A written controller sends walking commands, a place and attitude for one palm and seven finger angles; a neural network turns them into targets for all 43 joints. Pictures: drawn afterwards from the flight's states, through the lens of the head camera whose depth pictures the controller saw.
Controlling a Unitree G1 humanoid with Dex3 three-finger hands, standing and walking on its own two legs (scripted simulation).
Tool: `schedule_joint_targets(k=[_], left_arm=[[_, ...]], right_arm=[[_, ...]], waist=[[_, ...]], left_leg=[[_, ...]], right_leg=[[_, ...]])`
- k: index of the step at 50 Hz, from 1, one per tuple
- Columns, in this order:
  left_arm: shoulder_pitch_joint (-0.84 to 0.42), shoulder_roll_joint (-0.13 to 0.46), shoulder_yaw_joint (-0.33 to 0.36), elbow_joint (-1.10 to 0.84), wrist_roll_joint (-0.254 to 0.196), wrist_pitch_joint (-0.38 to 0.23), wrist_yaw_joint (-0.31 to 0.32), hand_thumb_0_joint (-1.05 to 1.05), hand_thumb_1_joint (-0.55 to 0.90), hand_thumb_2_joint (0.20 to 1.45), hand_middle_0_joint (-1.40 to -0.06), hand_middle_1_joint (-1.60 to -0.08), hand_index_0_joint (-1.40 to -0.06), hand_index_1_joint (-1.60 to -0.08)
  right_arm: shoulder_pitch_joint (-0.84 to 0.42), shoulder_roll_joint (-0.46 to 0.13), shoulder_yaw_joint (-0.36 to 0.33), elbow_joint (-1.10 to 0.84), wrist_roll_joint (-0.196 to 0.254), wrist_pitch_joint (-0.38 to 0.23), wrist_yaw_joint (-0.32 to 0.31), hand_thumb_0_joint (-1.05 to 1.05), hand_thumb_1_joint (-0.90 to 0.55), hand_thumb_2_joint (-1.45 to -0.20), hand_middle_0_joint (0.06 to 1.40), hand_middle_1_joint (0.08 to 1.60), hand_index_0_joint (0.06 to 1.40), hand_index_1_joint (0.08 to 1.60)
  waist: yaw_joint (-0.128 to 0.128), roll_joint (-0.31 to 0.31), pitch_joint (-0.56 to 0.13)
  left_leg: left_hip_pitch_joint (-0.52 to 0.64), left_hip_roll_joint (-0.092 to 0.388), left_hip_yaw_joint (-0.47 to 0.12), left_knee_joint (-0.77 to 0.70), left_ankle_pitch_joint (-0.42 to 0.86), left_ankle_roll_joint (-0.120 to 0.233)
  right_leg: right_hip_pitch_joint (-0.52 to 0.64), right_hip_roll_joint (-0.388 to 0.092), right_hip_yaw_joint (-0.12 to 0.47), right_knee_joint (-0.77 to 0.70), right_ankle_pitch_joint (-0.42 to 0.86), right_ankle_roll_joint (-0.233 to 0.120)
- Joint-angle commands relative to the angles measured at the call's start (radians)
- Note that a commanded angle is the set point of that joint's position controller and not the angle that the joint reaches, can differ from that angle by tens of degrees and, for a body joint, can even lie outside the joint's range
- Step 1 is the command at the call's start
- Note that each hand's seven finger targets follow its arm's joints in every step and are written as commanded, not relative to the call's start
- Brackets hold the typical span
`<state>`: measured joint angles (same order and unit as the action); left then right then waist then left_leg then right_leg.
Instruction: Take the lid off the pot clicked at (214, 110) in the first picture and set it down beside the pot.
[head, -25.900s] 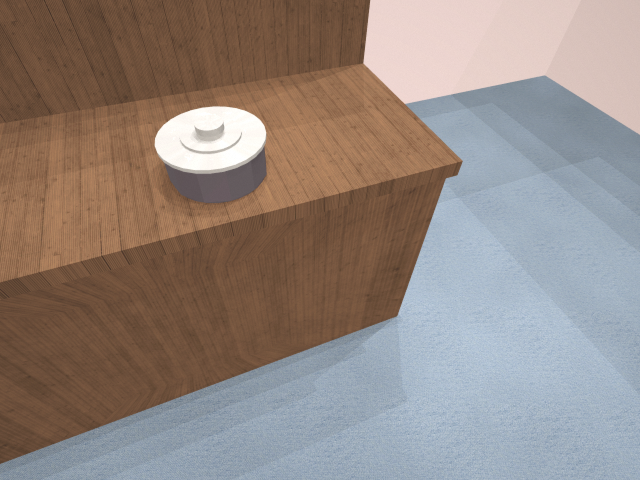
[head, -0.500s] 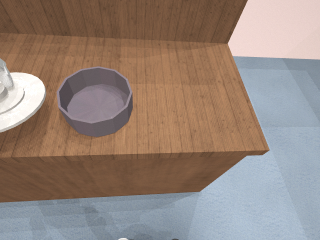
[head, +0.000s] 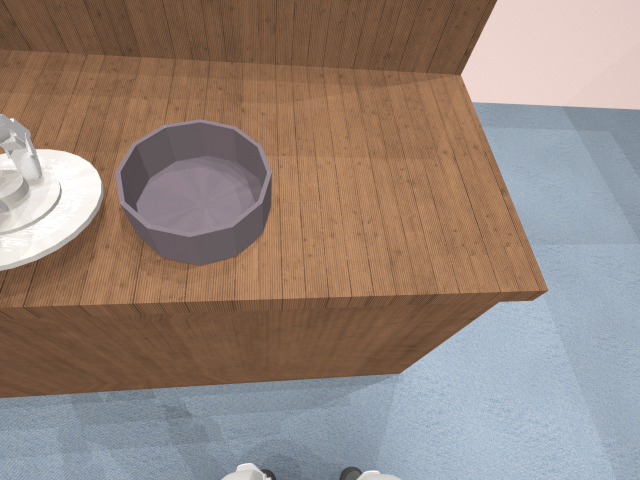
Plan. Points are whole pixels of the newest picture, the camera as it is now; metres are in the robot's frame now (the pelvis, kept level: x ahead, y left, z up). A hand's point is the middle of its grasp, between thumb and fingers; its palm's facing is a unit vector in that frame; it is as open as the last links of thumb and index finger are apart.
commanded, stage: lower the lid onto the table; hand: left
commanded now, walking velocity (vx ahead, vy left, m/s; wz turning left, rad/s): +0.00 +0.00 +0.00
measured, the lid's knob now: (0, 188) +0.46 +0.37 +0.04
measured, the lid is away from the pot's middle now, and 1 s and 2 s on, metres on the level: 0.23 0.25 0.25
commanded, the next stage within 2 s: open the fingers wide in 0.44 s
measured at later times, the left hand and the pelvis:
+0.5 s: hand out of the picture +0.44 +0.37 +0.05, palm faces -0.51 -0.15 -0.85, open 8.1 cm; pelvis -0.01 +0.01 -0.01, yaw +0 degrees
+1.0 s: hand out of the picture +0.41 +0.38 +0.05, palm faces -0.47 -0.14 -0.87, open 7.9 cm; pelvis -0.02 +0.01 -0.01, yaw +1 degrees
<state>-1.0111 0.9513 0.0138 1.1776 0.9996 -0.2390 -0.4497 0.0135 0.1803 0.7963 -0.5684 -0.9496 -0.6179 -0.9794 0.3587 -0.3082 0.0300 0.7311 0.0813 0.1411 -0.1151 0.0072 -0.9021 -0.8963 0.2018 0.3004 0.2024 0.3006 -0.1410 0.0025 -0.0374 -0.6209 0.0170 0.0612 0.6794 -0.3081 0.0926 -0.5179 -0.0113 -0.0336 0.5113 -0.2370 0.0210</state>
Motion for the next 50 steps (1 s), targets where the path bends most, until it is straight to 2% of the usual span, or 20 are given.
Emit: schedule_joint_targets(k=[1, 3, 7, 14, 17, 21, 26, 27, 29, 30, 31, 33, 35, 36, 38, 41, 43, 46, 49, 50], left_arm=[[-0.509, 0.353, 0.087, -0.235, -0.034, -0.018, 0.069, 0.0, 0.588, 1.007, -0.763, -1.067, -0.8, -1.079], [-0.512, 0.351, 0.08, -0.214, -0.026, -0.013, 0.073, 0.0, 0.588, 1.007, -0.763, -1.067, -0.8, -1.079], [-0.533, 0.441, 0.145, -0.253, 0.004, -0.022, 0.106, 0.0, 0.588, 1.007, -0.763, -1.067, -0.8, -1.079], [-0.497, 0.389, 0.122, -0.181, 0.003, -0.003, 0.111, 0.0, 0.588, 1.007, -0.763, -1.067, -0.8, -1.079], [-0.504, 0.318, 0.068, -0.173, 0.009, -0.002, 0.104, 0.0, 0.588, 1.007, -0.763, -1.067, -0.8, -1.079], [-0.521, 0.323, 0.082, -0.218, -0.002, -0.016, 0.103, 0.0, 0.588, 1.007, -0.763, -1.067, -0.8, -1.079], [-0.505, 0.344, 0.086, -0.174, -0.01, -0.03, 0.111, 0.0, 0.588, 1.007, -0.763, -1.067, -0.8, -1.079], [-0.239, 0.317, 0.166, -0.175, -0.022, -0.03, 0.111, 0.0, 0.588, 1.007, -0.763, -1.067, -0.8, -1.079], [-0.239, 0.342, 0.194, -0.291, -0.011, -0.066, 0.123, 0.0, 0.571, 0.962, -0.737, -1.067, -0.772, -1.078], [-0.28, 0.305, 0.16, -0.315, -0.011, -0.069, 0.125, 0.0, 0.562, 0.94, -0.724, -1.067, -0.758, -1.077], [-0.312, 0.304, 0.151, -0.295, -0.014, -0.055, 0.132, 0.0, 0.552, 0.921, -0.711, -1.066, -0.744, -1.076], [-0.379, 0.386, 0.194, -0.283, -0.016, -0.028, 0.155, 0.0, 0.529, 0.889, -0.686, -1.064, -0.717, -1.074], [-0.414, 0.421, 0.213, -0.326, -0.013, -0.029, 0.173, 0.0, 0.504, 0.859, -0.662, -1.061, -0.691, -1.07], [-0.422, 0.384, 0.184, -0.336, -0.005, -0.026, 0.179, 0.0, 0.492, 0.845, -0.65, -1.059, -0.678, -1.068], [-0.366, 0.29, 0.122, -0.273, 0.001, -0.023, 0.176, 0.0, 0.466, 0.82, -0.626, -1.054, -0.653, -1.062], [-0.346, 0.271, 0.101, -0.226, -0.01, -0.013, 0.162, 0.0, 0.422, 0.789, -0.592, -1.044, -0.616, -1.051], [-0.413, 0.261, 0.079, -0.282, -0.022, -0.011, 0.15, 0.0, 0.393, 0.769, -0.57, -1.036, -0.592, -1.043], [-0.423, 0.256, 0.077, -0.315, -0.031, -0.033, 0.137, 0.0, 0.353, 0.732, -0.535, -1.027, -0.555, -1.033], [-0.364, 0.242, 0.071, -0.215, -0.046, -0.033, 0.128, 0.0, 0.316, 0.688, -0.499, -1.021, -0.516, -1.026], [-0.37, 0.237, 0.067, -0.228, -0.044, -0.036, 0.125, 0.0, 0.304, 0.674, -0.488, -1.018, -0.503, -1.023]], right_arm=[[0.135, -0.223, -0.07, -0.032, -0.004, -0.013, -0.023, 0.0, -0.9, -0.9, 0.2, 0.3, 0.2, 0.3], [0.134, -0.226, -0.067, -0.034, -0.001, -0.012, -0.021, 0.0, -0.9, -0.9, 0.2, 0.3, 0.2, 0.3], [0.14, -0.225, -0.065, -0.044, -0.013, -0.007, -0.021, 0.0, -0.9, -0.9, 0.2, 0.3, 0.2, 0.3], [0.147, -0.228, -0.07, -0.05, -0.018, 0.008, -0.009, 0.0, -0.9, -0.9, 0.2, 0.3, 0.2, 0.3], [0.156, -0.223, -0.075, -0.046, -0.02, 0.015, -0.006, 0.0, -0.9, -0.9, 0.2, 0.3, 0.2, 0.3], [0.163, -0.22, -0.08, -0.046, -0.024, 0.022, -0.006, 0.0, -0.9, -0.9, 0.2, 0.3, 0.2, 0.3], [0.158, -0.222, -0.066, -0.044, -0.019, 0.022, -0.013, 0.0, -0.9, -0.9, 0.2, 0.3, 0.2, 0.3], [0.141, -0.2, -0.083, -0.097, -0.014, 0.023, 0.011, 0.0, -0.9, -0.9, 0.2, 0.3, 0.2, 0.3], [0.113, -0.209, -0.089, -0.099, -0.029, 0.047, 0.02, 0.0, -0.9, -0.9, 0.2, 0.3, 0.2, 0.3], [0.102, -0.204, -0.089, -0.095, -0.031, 0.051, 0.024, 0.0, -0.9, -0.9, 0.2, 0.3, 0.2, 0.3], [0.104, -0.206, -0.089, -0.087, -0.032, 0.06, 0.027, 0.0, -0.9, -0.9, 0.2, 0.3, 0.2, 0.3], [0.108, -0.217, -0.085, -0.088, -0.023, 0.064, 0.021, 0.0, -0.9, -0.9, 0.2, 0.3, 0.2, 0.3], [0.104, -0.222, -0.081, -0.088, -0.021, 0.058, 0.01, 0.0, -0.9, -0.9, 0.2, 0.3, 0.2, 0.3], [0.11, -0.211, -0.086, -0.085, -0.022, 0.054, 0.01, 0.0, -0.9, -0.9, 0.2, 0.3, 0.2, 0.3], [0.098, -0.206, -0.085, -0.077, -0.018, 0.048, 0.018, 0.0, -0.9, -0.9, 0.2, 0.3, 0.2, 0.3], [0.084, -0.208, -0.08, -0.085, -0.01, 0.046, 0.02, 0.0, -0.9, -0.9, 0.2, 0.3, 0.2, 0.3], [0.092, -0.208, -0.083, -0.083, -0.008, 0.039, 0.014, 0.0, -0.9, -0.9, 0.2, 0.3, 0.2, 0.3], [0.1, -0.204, -0.084, -0.077, -0.009, 0.026, 0.001, 0.0, -0.9, -0.9, 0.2, 0.3, 0.2, 0.3], [0.085, -0.209, -0.072, -0.078, 0.002, 0.018, -0.004, 0.0, -0.9, -0.9, 0.2, 0.3, 0.2, 0.3], [0.08, -0.211, -0.071, -0.079, 0.003, 0.015, -0.004, 0.0, -0.9, -0.9, 0.2, 0.3, 0.2, 0.3]], waist=[[-0.012, 0.233, -0.454], [-0.01, 0.228, -0.418], [0.004, 0.3, -0.501], [-0.007, 0.252, -0.463], [-0.019, 0.257, -0.467], [-0.019, 0.275, -0.514], [-0.029, 0.238, -0.462], [0.063, 0.264, -0.479], [0.058, 0.311, -0.531], [0.045, 0.325, -0.518], [0.026, 0.285, -0.469], [0.015, 0.188, -0.46], [0.02, 0.215, -0.503], [0.014, 0.268, -0.518], [0.013, 0.296, -0.434], [0.013, 0.235, -0.397], [0.0, 0.219, -0.42], [-0.003, 0.241, -0.461], [-0.003, 0.17, -0.357], [0.003, 0.185, -0.359]], left_leg=[[0.552, 0.01, -0.124, -0.036, 0.496, -0.031], [0.514, 0.009, -0.126, -0.048, 0.43, -0.031], [0.555, 0.005, -0.127, -0.021, 0.541, -0.043], [0.538, 0.01, -0.141, -0.008, 0.539, -0.045], [0.57, 0.017, -0.157, 0.0, 0.564, -0.056], [0.598, 0.017, -0.155, 0.017, 0.602, -0.055], [0.506, 0.011, -0.145, 0.015, 0.473, -0.041], [0.532, -0.001, -0.157, 0.006, 0.562, -0.064], [0.591, 0.01, -0.161, 0.032, 0.684, -0.088], [0.604, 0.018, -0.163, 0.032, 0.717, -0.09], [0.57, 0.02, -0.166, 0.026, 0.631, -0.079], [0.468, 0.005, -0.144, 0.001, 0.426, -0.038], [0.493, 0.0, -0.147, -0.009, 0.444, -0.034], [0.541, 0.004, -0.157, -0.011, 0.478, -0.048], [0.568, 0.021, -0.181, -0.016, 0.473, -0.073], [0.507, 0.009, -0.168, -0.023, 0.353, -0.053], [0.505, 0.008, -0.163, -0.038, 0.283, -0.037], [0.562, 0.013, -0.177, -0.032, 0.342, -0.043], [0.458, 0.01, -0.169, -0.048, 0.214, -0.034], [0.463, 0.012, -0.171, -0.053, 0.224, -0.037]], right_leg=[[-0.098, 0.09, -0.034, -0.024, 0.146, -0.049], [-0.107, 0.091, -0.034, -0.022, 0.116, -0.051], [-0.089, 0.09, -0.03, -0.005, 0.156, -0.055], [-0.139, 0.091, -0.039, 0.001, 0.131, -0.051], [-0.194, 0.097, -0.042, 0.007, 0.106, -0.051], [-0.193, 0.099, -0.035, 0.016, 0.121, -0.05], [-0.191, 0.098, -0.032, 0.029, 0.095, -0.051], [-0.156, 0.1, -0.054, 0.041, 0.101, -0.068], [-0.175, 0.101, -0.051, 0.051, 0.121, -0.071], [-0.202, 0.101, -0.047, 0.048, 0.122, -0.069], [-0.216, 0.102, -0.044, 0.035, 0.086, -0.061], [-0.135, 0.095, -0.028, 0.018, 0.079, -0.055], [-0.111, 0.09, -0.027, 0.025, 0.11, -0.062], [-0.136, 0.092, -0.032, 0.026, 0.097, -0.062], [-0.228, 0.095, -0.046, 0.027, 0.044, -0.065], [-0.206, 0.091, -0.032, 0.02, 0.024, -0.064], [-0.181, 0.088, -0.024, 0.007, 0.028, -0.061], [-0.191, 0.093, -0.024, 0.011, 0.039, -0.061], [-0.202, 0.089, -0.028, 0.015, 0.001, -0.061], [-0.206, 0.086, -0.027, 0.018, 0.006, -0.065]])
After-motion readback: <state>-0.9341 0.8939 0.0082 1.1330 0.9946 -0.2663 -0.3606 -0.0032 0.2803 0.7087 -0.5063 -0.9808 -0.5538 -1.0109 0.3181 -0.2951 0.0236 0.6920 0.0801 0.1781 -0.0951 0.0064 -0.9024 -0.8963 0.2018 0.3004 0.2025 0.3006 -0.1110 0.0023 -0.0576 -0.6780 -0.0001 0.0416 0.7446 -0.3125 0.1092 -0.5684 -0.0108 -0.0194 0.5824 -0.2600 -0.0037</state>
